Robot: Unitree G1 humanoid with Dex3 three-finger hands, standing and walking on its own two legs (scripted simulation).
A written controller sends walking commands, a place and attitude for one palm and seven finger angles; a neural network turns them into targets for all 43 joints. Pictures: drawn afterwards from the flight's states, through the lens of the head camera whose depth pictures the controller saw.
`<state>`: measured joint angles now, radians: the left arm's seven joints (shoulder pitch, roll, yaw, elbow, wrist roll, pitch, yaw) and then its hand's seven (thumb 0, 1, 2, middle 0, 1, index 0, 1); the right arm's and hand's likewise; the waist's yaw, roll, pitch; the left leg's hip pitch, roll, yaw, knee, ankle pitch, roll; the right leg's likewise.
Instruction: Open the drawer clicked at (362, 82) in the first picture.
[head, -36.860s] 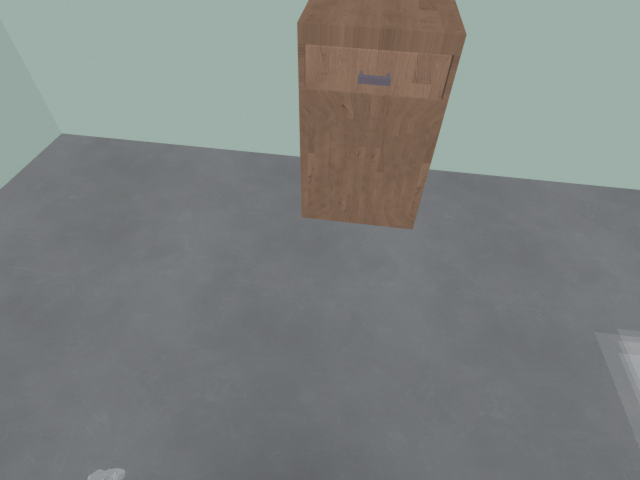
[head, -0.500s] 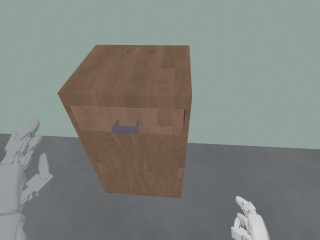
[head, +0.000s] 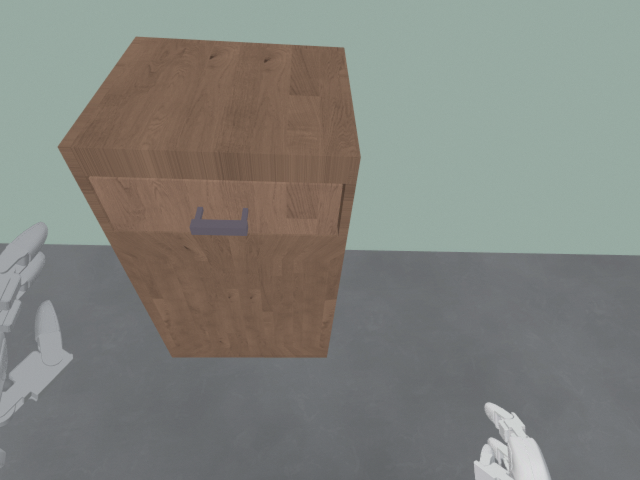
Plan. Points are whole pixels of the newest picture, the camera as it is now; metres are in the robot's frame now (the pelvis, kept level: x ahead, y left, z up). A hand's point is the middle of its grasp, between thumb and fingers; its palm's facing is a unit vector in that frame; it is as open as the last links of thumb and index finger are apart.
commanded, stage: step back with the hand held close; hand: left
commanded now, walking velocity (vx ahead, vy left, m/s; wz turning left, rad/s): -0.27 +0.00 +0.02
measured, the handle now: (221, 219) +0.57 +0.21 -0.07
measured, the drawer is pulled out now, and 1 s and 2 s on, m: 0.00 0.00 0.00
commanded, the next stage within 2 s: stop stepping back and stand still in 0.86 s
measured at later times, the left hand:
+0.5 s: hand out of the picture +0.11 +0.24 +0.16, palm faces +0.42 -0.81 -0.41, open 7.4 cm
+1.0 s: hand out of the picture +0.04 +0.21 +0.16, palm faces +0.22 -0.84 -0.50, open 7.4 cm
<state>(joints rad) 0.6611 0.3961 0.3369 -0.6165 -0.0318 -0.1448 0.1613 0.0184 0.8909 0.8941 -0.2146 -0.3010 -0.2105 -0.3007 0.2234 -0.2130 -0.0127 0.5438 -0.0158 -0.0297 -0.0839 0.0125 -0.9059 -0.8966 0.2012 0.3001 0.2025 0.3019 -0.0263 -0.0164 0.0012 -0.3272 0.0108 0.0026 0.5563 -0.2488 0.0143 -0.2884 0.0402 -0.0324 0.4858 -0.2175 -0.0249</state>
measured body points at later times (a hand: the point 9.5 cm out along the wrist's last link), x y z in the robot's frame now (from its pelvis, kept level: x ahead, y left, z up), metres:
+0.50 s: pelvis -0.08 +0.00 -0.01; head -0.08 +0.02 +0.44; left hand +0.08 +0.28 +0.19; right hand +0.06 -0.24 -0.09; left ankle +0.03 +0.10 -0.73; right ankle -0.08 -0.10 -0.70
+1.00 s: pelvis -0.16 -0.03 +0.01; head -0.12 +0.00 +0.45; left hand +0.02 +0.25 +0.18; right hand +0.03 -0.27 -0.05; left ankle -0.15 +0.08 -0.73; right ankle -0.17 -0.10 -0.72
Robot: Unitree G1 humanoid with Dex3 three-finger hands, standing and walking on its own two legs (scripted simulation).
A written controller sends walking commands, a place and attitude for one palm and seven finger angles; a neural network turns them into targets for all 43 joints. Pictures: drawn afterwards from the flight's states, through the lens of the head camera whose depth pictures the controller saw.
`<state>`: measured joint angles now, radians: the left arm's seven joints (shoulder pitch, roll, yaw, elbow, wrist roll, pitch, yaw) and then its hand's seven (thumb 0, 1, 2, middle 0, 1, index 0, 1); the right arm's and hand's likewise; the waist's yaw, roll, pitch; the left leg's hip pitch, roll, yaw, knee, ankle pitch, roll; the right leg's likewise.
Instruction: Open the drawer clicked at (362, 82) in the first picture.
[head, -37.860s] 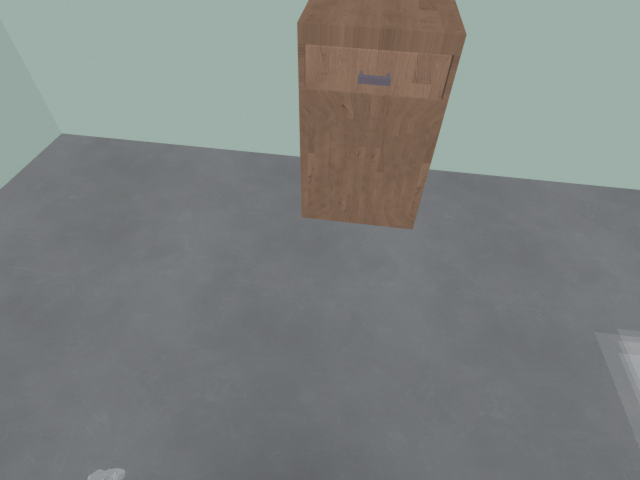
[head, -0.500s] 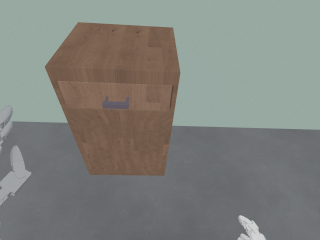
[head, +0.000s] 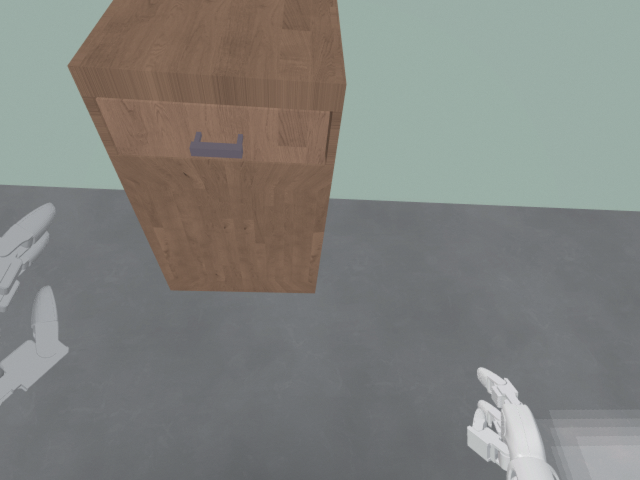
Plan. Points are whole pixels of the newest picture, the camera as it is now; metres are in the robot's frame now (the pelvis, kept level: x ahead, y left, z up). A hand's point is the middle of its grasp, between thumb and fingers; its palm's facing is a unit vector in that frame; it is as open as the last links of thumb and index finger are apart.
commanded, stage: stop stepping back and stand still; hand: left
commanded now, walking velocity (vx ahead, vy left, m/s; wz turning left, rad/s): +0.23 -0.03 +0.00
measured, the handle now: (218, 143) +0.74 +0.24 -0.08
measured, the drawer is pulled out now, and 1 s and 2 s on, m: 0.00 0.00 0.00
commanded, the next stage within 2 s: let the arm hang, fingers relaxed in 0.88 s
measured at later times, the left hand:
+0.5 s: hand (13, 445) +0.13 +0.23 +0.15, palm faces +0.34 -0.83 -0.43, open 7.4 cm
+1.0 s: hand out of the picture +0.13 +0.26 +0.14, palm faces +0.35 -0.83 -0.42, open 7.4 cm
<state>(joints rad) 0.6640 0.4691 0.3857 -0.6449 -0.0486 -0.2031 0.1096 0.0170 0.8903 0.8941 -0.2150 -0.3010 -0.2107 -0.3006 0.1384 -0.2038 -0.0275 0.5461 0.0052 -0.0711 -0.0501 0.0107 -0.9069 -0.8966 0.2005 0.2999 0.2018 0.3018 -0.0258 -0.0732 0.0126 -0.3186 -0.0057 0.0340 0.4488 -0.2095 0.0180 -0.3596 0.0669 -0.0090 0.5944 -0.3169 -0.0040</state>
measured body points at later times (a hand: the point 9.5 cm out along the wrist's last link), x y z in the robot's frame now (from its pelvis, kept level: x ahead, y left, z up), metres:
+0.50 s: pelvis -0.05 -0.01 +0.00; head -0.06 +0.01 +0.45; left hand +0.11 +0.27 +0.18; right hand +0.09 -0.25 -0.08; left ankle -0.06 +0.10 -0.74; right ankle -0.05 -0.09 -0.74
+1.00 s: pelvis -0.07 +0.01 +0.00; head -0.06 +0.03 +0.45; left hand +0.10 +0.30 +0.16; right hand +0.11 -0.21 -0.07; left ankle -0.06 +0.10 -0.74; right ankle -0.05 -0.09 -0.74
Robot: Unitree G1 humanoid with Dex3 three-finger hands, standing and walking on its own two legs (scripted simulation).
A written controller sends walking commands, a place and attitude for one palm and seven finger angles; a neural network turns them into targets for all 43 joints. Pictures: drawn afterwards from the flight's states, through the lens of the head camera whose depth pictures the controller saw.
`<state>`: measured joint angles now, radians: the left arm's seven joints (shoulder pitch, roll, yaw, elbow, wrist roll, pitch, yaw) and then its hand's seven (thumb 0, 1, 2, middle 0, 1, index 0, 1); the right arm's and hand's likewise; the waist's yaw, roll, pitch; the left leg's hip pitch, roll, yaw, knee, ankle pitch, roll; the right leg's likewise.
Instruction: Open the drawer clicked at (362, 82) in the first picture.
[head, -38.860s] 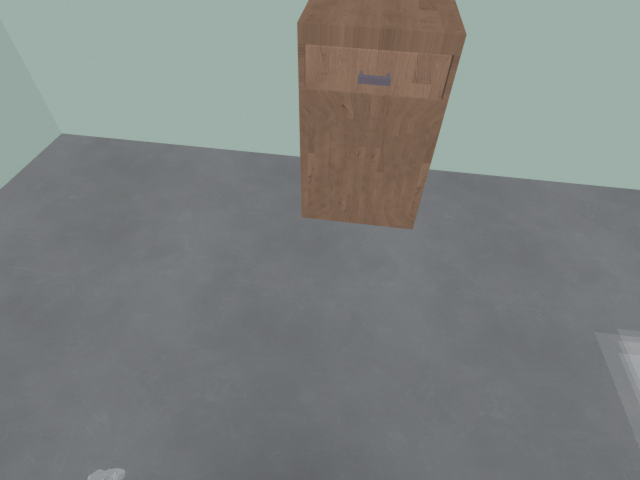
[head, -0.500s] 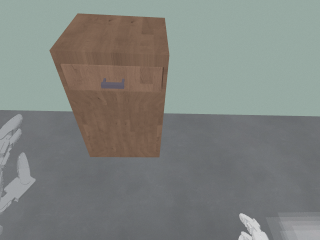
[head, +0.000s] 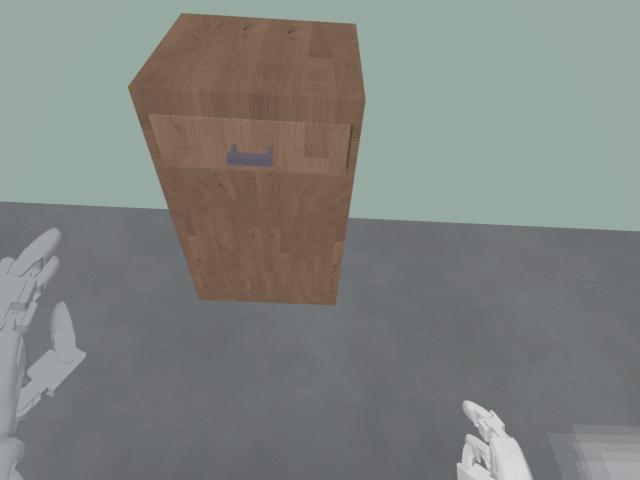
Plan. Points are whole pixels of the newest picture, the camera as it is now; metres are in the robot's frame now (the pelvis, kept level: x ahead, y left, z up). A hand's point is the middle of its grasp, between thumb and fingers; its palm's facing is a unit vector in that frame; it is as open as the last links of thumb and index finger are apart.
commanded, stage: let the arm hang, fingers relaxed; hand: left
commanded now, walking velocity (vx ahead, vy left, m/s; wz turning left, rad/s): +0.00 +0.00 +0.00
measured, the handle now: (251, 154) +0.80 +0.21 -0.08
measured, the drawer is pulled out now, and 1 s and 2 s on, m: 0.00 0.00 0.00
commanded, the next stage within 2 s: look to check the result in 1.08 s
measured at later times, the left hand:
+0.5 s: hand out of the picture -0.02 +0.19 -0.18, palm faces -0.03 -0.98 -0.20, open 7.4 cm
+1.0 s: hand out of the picture +0.10 +0.21 -0.15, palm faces -0.02 -0.95 -0.33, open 7.4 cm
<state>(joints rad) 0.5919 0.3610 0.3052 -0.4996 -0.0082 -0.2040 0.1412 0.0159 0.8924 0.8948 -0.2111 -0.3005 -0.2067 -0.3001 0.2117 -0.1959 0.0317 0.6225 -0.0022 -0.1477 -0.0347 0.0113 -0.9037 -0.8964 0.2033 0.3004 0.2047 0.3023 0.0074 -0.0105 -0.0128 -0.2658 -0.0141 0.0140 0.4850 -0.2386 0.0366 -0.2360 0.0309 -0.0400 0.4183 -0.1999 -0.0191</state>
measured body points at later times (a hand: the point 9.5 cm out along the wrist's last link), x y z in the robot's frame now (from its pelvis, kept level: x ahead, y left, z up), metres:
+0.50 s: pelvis -0.01 -0.01 +0.00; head +0.02 +0.01 +0.45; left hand -0.02 +0.24 -0.16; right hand -0.01 -0.30 -0.13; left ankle +0.01 +0.09 -0.74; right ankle +0.01 -0.11 -0.74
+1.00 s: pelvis +0.01 -0.02 +0.01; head +0.02 -0.03 +0.46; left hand +0.10 +0.26 -0.12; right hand +0.07 -0.30 -0.14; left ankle +0.01 +0.09 -0.74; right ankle +0.01 -0.11 -0.74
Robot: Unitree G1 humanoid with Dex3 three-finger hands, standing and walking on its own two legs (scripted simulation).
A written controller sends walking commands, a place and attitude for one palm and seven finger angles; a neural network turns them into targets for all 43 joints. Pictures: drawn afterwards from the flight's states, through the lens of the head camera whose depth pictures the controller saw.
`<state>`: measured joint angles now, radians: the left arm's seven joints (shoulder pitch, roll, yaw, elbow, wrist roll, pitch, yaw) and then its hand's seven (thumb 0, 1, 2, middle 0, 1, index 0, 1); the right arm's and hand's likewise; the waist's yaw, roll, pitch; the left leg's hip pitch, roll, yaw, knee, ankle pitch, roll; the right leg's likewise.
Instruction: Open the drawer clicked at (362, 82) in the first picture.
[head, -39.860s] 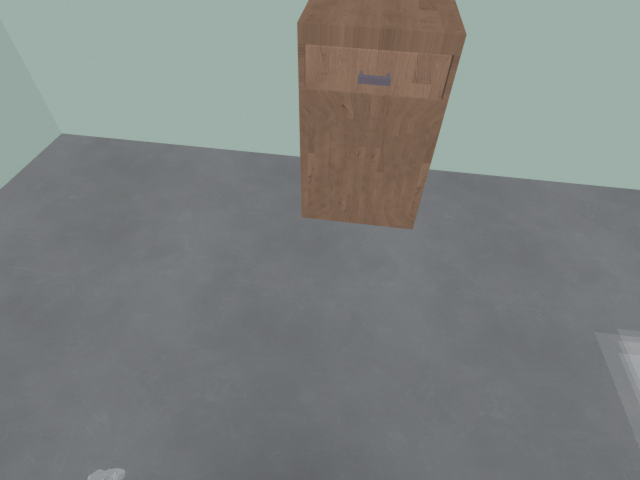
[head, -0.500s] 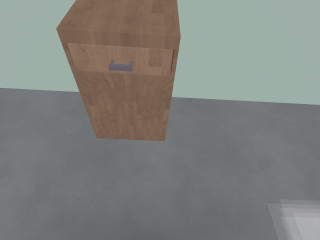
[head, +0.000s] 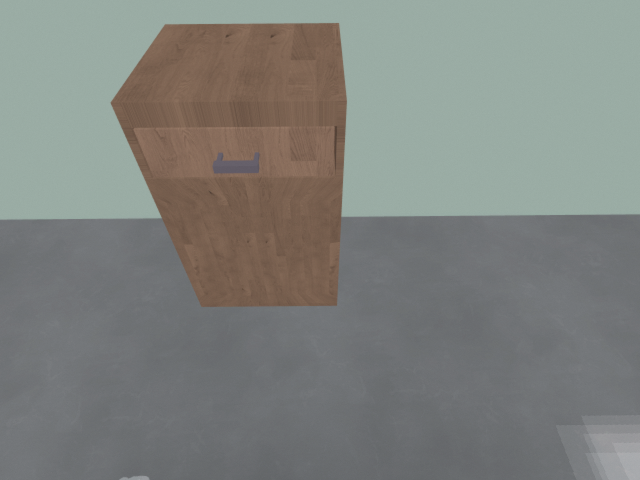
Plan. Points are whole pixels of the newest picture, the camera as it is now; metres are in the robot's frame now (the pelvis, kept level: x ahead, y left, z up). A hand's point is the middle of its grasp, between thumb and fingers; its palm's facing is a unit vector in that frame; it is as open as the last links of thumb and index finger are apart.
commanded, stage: let the arm hang, fingers relaxed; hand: left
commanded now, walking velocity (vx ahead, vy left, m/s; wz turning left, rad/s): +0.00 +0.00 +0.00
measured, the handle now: (237, 161) +0.79 +0.24 -0.09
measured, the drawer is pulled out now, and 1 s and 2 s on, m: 0.00 0.00 0.00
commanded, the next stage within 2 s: look to check the result in 0.08 s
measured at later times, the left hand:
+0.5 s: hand out of the picture +0.08 +0.23 -0.16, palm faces -0.02 -0.94 -0.33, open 7.4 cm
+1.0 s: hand out of the picture +0.09 +0.20 -0.17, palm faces +0.02 -0.96 -0.26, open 7.4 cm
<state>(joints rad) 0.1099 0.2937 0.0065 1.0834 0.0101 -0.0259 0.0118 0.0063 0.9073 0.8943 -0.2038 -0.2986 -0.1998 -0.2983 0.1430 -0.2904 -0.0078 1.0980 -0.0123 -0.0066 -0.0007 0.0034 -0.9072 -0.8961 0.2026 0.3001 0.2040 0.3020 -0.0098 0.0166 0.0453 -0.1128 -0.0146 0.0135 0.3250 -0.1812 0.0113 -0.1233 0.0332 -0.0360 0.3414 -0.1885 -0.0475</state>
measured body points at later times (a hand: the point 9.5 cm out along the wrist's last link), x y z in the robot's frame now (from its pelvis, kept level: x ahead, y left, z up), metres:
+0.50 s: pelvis +0.02 -0.02 +0.00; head +0.04 -0.02 +0.45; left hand +0.09 +0.27 -0.14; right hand +0.08 -0.30 -0.14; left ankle +0.00 +0.11 -0.75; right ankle +0.00 -0.09 -0.75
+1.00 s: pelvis +0.04 -0.02 -0.01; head +0.05 -0.02 +0.44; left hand +0.09 +0.25 -0.15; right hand +0.07 -0.28 -0.16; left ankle +0.00 +0.11 -0.74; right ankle +0.00 -0.09 -0.75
